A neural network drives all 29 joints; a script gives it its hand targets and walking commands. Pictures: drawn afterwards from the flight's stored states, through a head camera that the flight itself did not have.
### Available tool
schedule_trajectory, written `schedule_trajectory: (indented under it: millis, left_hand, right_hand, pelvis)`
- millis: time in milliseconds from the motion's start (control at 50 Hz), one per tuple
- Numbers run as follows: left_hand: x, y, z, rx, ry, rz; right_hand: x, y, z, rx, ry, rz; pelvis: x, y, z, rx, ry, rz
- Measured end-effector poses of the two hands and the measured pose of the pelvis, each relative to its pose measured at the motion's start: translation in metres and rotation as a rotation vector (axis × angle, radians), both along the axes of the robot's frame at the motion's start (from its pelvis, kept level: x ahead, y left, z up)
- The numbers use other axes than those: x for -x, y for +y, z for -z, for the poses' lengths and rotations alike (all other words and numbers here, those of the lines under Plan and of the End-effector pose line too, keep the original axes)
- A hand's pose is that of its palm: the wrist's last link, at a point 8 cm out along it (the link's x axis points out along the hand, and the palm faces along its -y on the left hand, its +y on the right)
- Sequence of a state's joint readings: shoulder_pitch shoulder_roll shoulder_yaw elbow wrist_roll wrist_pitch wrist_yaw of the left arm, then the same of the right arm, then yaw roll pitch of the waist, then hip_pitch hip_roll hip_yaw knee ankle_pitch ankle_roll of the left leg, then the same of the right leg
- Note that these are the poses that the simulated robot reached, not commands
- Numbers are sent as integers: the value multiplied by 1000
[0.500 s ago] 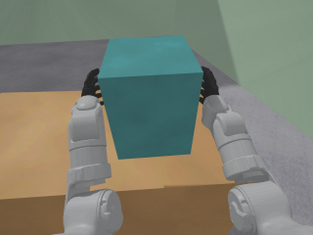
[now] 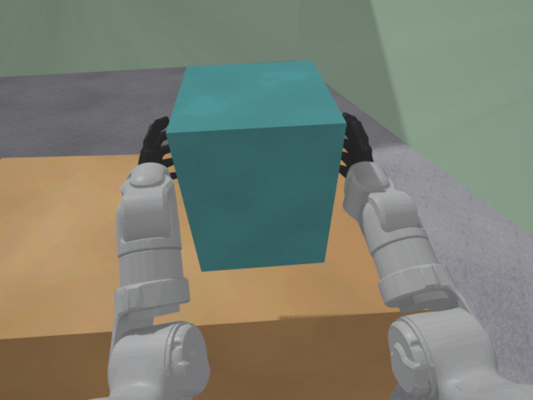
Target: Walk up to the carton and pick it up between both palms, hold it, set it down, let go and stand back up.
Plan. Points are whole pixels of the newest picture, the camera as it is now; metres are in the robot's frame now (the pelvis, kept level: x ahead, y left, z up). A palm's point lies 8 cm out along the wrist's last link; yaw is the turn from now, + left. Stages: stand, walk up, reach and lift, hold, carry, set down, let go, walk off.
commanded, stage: hold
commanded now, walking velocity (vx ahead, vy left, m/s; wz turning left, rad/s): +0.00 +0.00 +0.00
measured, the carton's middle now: (256, 166) +0.43 +0.01 +0.21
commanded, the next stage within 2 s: set down in 0.58 s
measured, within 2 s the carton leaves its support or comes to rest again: neither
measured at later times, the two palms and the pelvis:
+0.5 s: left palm (154, 172) +0.38 +0.15 +0.24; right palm (357, 167) +0.37 -0.13 +0.23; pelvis +0.00 +0.00 +0.00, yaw +0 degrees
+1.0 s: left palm (159, 175) +0.40 +0.15 +0.21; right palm (351, 159) +0.39 -0.13 +0.24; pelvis +0.01 +0.00 +0.00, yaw +0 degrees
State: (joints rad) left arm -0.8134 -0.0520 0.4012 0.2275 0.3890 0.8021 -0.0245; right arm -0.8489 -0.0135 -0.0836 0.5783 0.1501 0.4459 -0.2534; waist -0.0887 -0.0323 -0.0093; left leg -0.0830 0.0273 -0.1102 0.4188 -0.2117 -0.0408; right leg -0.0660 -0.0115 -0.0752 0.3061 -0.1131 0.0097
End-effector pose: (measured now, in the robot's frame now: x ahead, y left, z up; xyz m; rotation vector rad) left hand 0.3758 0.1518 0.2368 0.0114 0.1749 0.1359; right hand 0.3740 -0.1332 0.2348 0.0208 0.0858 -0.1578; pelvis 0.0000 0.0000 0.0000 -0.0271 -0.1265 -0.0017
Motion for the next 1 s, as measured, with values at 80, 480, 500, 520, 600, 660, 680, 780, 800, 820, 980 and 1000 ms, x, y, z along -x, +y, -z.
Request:
schedule_trajectory:
  millis: [80,480,500,520,600,660,680,780,800,820,980,1000]
  left_hand:
    - [0,0,0,0,0,0]
    - [0,0,0,-1,0,-1]
    - [0,0,0,-1,0,-1]
    - [0,0,0,-1,0,-1]
    - [0,0,0,-2,1,-1]
    - [1,0,-3,-3,-14,-3]
    - [1,1,-4,-3,-21,-3]
    - [-1,3,-10,15,-76,-6]
    - [-2,4,-10,15,-86,-4]
    - [-3,4,-10,14,-92,0]
    - [-24,4,20,11,-54,47]
    - [-26,2,23,7,-53,50]
  right_hand:
    - [0,0,0,0,0,0]
    - [0,0,0,0,0,0]
    - [0,0,0,0,0,0]
    - [0,0,0,0,0,0]
    - [0,0,0,0,0,0]
    - [0,1,-4,0,-15,-1]
    - [0,1,-7,0,-22,-1]
    - [-4,3,-21,-19,-84,-5]
    - [-5,3,-23,-25,-101,-5]
    - [-6,4,-25,-30,-119,-5]
    - [-19,3,-6,-36,-176,17]
    - [-21,2,-1,-37,-177,20]
  pelvis:
    - [0,0,0,0,0,0]
    - [0,0,0,0,0,0]
    - [0,0,0,0,0,0]
    - [0,0,0,0,0,0]
    - [0,0,0,0,0,-1]
    - [0,0,0,0,-1,-1]
    - [0,0,0,0,-2,-1]
    - [0,0,0,0,-2,-1]
    - [-1,0,0,0,-3,-1]
    - [-2,-1,0,-1,-5,-1]
    - [-10,-3,-1,-5,-40,-3]
    - [-11,-3,-1,-5,-40,-3]
